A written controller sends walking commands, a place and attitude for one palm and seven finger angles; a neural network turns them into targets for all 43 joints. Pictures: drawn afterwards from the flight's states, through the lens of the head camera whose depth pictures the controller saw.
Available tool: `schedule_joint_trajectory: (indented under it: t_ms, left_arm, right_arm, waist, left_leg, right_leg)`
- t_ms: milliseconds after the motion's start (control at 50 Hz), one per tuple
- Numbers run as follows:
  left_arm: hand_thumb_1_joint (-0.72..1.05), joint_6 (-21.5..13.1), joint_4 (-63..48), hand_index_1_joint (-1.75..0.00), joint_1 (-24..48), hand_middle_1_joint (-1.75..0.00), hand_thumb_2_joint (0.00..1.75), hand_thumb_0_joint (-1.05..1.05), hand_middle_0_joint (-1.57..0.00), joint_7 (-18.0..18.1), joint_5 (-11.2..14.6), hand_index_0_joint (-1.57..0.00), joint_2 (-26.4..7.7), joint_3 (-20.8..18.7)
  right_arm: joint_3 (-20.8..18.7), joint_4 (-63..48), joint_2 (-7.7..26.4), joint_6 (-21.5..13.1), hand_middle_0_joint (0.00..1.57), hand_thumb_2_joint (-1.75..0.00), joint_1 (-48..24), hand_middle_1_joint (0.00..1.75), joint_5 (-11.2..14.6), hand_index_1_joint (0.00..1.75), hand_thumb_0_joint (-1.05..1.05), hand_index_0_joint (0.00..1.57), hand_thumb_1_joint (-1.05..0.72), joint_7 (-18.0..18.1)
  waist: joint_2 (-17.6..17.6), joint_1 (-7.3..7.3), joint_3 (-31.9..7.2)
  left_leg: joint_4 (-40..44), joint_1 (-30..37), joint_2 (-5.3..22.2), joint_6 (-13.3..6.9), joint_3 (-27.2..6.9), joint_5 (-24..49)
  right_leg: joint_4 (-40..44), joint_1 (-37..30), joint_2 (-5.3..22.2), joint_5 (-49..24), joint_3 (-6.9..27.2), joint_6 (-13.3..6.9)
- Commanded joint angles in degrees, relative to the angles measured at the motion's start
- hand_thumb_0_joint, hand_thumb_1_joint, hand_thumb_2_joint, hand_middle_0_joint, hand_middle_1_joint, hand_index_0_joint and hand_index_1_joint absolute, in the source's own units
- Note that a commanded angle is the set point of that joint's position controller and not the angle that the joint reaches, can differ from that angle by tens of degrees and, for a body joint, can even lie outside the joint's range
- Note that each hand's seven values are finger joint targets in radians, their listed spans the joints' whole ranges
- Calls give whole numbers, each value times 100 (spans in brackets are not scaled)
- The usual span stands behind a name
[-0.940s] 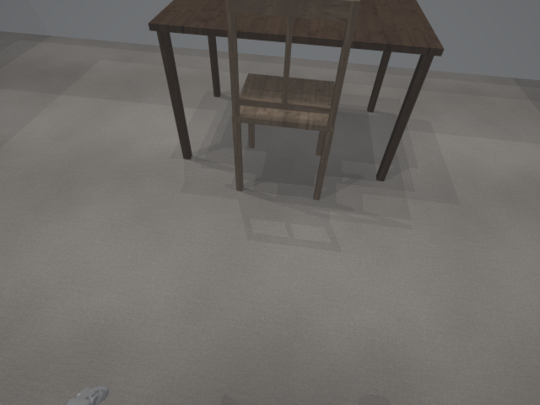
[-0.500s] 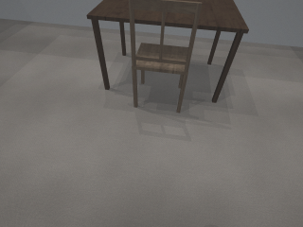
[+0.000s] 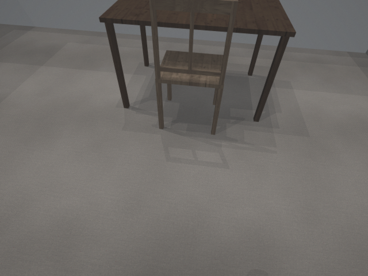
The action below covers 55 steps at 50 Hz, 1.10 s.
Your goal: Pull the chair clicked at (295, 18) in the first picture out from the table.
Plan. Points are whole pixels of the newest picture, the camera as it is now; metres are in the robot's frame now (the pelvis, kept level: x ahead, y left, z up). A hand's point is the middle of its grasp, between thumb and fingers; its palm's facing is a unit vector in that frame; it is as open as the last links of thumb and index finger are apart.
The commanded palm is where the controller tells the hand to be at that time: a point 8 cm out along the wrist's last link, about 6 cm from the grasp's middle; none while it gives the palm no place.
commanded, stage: look at it before walking up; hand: left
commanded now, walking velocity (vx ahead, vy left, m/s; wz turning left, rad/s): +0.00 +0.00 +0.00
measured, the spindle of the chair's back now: (191, 43) +1.28 +0.03 -0.07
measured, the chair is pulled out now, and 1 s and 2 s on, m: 0.00 0.00 0.00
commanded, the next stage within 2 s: walk to a spot facing it in 0.50 s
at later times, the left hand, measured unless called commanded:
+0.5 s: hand out of the picture +0.09 +0.24 -0.16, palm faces -0.03 -0.95 -0.32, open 7.4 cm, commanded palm none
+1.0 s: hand out of the picture +0.08 +0.18 -0.17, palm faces -0.15 -0.96 -0.23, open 7.4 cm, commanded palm none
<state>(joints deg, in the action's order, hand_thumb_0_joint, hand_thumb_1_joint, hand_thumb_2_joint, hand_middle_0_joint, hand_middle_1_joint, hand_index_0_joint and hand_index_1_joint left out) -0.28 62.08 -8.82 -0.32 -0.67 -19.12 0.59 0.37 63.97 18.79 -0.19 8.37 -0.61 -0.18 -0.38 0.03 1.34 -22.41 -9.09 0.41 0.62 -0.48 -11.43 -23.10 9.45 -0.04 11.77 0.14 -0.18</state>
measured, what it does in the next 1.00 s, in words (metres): stands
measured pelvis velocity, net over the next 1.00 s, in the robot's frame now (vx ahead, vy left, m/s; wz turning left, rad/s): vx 0.03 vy -0.02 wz -0.20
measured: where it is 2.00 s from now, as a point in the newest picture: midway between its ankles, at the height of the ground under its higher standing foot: (203, 260)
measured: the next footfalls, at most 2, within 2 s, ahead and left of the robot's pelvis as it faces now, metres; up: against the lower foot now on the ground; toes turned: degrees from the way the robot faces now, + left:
left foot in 1.54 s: +0.40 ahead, +0.01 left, +0.00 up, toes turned -19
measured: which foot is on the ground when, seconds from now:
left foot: down 0.00-1.00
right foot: down 0.00-1.00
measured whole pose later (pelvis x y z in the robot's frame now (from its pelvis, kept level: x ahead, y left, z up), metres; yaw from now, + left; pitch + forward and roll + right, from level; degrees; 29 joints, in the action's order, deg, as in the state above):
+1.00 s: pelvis +0.03 -0.02 -0.01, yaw -11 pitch -1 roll +1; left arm 2.9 57.0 -17.5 -2.9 -1.5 -13.2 -2.2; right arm -1.8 58.8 14.1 0.2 13.3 -1.3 0.0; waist 0.7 -1.5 0.8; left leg -30.6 -8.1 5.4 2.0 9.5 -20.8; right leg -43.8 18.5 -0.4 26.3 -1.4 -0.1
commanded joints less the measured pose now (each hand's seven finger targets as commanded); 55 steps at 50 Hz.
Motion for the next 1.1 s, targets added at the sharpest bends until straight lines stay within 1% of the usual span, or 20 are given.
schedule_joint_trajectory:
  t_ms: [0,120,460,600,620,680,720,760,820,840,860,880,900,940,980,1000,1020,1040,1060,1080]
  left_arm:
    - [90,-129,-366,-30,219,-30,90,0,-20,99,12,-20,-1172,-241]
    - [90,-122,-369,-30,256,-30,90,0,-20,97,8,-20,-1168,-239]
    - [90,-141,-361,-30,237,-30,90,0,-20,101,6,-20,-1183,-247]
    - [90,-125,-355,-30,260,-30,90,0,-20,100,7,-20,-1204,-252]
    - [90,-98,-393,-30,273,-30,90,0,-20,94,1,-20,-1182,-268]
    - [90,83,-401,-30,-91,-30,90,0,-20,126,6,-20,-601,-201]
    - [90,156,-538,-30,-133,-30,90,0,-20,114,-8,-20,-638,-250]
    - [90,193,-633,-30,-277,-30,90,0,-20,59,-31,-20,-630,-301]
    - [90,234,-865,-30,-311,-30,90,0,-20,-69,-76,-20,-553,-366]
    - [90,226,-948,-30,-349,-30,90,0,-20,-96,-80,-20,-478,-386]
    - [90,217,-999,-30,-393,-30,90,0,-20,-124,-65,-20,-355,-410]
    - [90,201,-1099,-30,-293,-30,90,0,-20,-154,-70,-20,-264,-447]
    - [90,175,-1171,-30,-225,-30,90,0,-20,-189,-82,-20,-215,-463]
    - [90,97,-1207,-30,-313,-30,90,0,-20,-234,-71,-20,-71,-473]
    - [90,32,-937,-30,-1186,-30,90,0,-20,-232,-76,-20,123,-493]
    - [90,-43,-700,-30,-1919,-30,90,0,-20,-183,-97,-20,-147,-558]
    - [90,-164,-554,-30,-2503,-30,90,0,-20,-60,-132,-20,-881,-686]
    - [90,-172,-543,-30,-2776,-30,90,0,-20,60,-21,-20,-950,-695]
    - [90,-197,-645,-30,-2429,-30,90,0,-20,98,-12,-20,-791,-684]
    - [90,-217,-717,-30,-2117,-30,90,0,-20,66,-7,-20,-630,-635]
  right_arm:
    - [-224,-369,1175,-159,20,-90,-305,30,3,30,0,20,-90,69]
    - [-226,-366,1176,-153,20,-90,-347,30,5,30,0,20,-90,72]
    - [-222,-395,1204,-174,20,-90,-408,30,19,30,0,20,-90,92]
    - [-226,-388,1222,-171,20,-90,-447,30,15,30,0,20,-90,106]
    - [-235,-398,1201,-167,20,-90,-399,30,9,30,0,20,-90,120]
    - [-167,-419,541,-41,20,-90,-26,30,0,30,0,20,-90,157]
    - [-234,-542,594,18,20,-90,63,30,-1,30,0,20,-90,186]
    - [-278,-663,664,51,20,-90,130,30,-26,30,0,20,-90,175]
    - [-387,-846,820,64,20,-90,80,30,-68,30,0,20,-90,117]
    - [-434,-882,941,52,20,-90,122,30,-63,30,0,20,-90,105]
    - [-496,-906,1060,15,20,-90,139,30,-47,30,0,20,-90,98]
    - [-531,-948,1043,-51,20,-90,164,30,-40,30,0,20,-90,99]
    - [-537,-958,983,-107,20,-90,209,30,-55,30,0,20,-90,102]
    - [-546,-958,876,-151,20,-90,240,30,-73,30,0,20,-90,103]
    - [-517,-956,732,-130,20,-90,51,30,-92,30,0,20,-90,87]
    - [-465,-1036,475,-119,20,-90,31,30,-60,30,0,20,-90,59]
    - [-338,-1354,-42,-141,20,-90,-114,30,-16,30,0,20,-90,8]
    - [-345,-1614,122,-189,20,-90,-583,30,-59,30,0,20,-90,2]
    - [-394,-1608,165,-231,20,-90,-556,30,-48,30,0,20,-90,-10]
    - [-404,-1532,120,-254,20,-90,-634,30,-40,30,0,20,-90,-25]
  waist:
    - [28,-15,-241]
    - [47,-12,-138]
    - [34,-12,-423]
    - [97,-11,-288]
    - [79,-1,-274]
    - [10,20,-275]
    - [-15,35,-236]
    - [19,29,-320]
    - [428,-13,260]
    - [714,2,370]
    - [1163,5,392]
    - [1263,27,374]
    - [1101,33,427]
    - [811,-17,340]
    - [456,-448,227]
    - [-527,-734,51]
    - [-2569,-876,144]
    - [-1826,-943,210]
    - [-997,-723,177]
    - [-666,-627,328]
  left_leg:
    - [388,-16,600,-211,-525,435]
    - [429,-22,605,-200,-517,414]
    - [394,260,662,-205,-469,993]
    - [446,313,674,-188,-427,966]
    - [374,344,702,-181,-358,1018]
    - [-2,352,724,-71,-47,1033]
    - [-160,294,773,-73,40,956]
    - [-144,249,854,-130,23,-166]
    - [343,-114,1090,-346,-434,-2469]
    - [608,-97,1348,-488,-717,-2933]
    - [1015,-274,1840,-725,-1077,-3153]
    - [1247,-217,2189,-943,-1193,-2787]
    - [1174,-10,2232,-1013,-1053,-2307]
    - [709,-40,2161,-885,-490,-1585]
    - [-522,-729,1702,-508,335,-1307]
    - [-2098,-1493,1171,-178,901,-1584]
    - [-4187,-3388,251,176,1181,-2606]
    - [-4772,-3742,332,120,391,-2383]
    - [-4769,-3756,606,66,70,-1733]
    - [-4836,-3570,712,84,107,-1337]
  right_leg:
    - [504,4,705,-262,658,-174]
    - [522,54,687,-265,645,-166]
    - [419,-215,719,-1059,571,-165]
    - [446,-142,688,-1088,620,-169]
    - [377,-79,662,-1217,652,-174]
    - [66,178,660,-1605,756,-123]
    - [-177,383,596,-1707,826,-139]
    - [-245,548,458,-581,895,-170]
    - [-448,1388,54,1780,892,-187]
    - [-915,1667,-145,1920,663,-150]
    - [-1895,1636,-271,1500,175,-70]
    - [-2593,1767,-75,1579,-65,-3]
    - [-2679,2000,110,1691,-36,15]
    - [-2212,1665,289,1675,-158,-2]
    - [-1137,273,49,994,-544,-42]
    - [-145,-679,253,965,49,-166]
    - [964,-1320,1776,1211,3046,-761]
    - [1361,-1128,2263,743,4076,-1166]
    - [1199,-1199,2138,864,3521,-1395]
    - [1212,-665,1906,1300,3420,-1382]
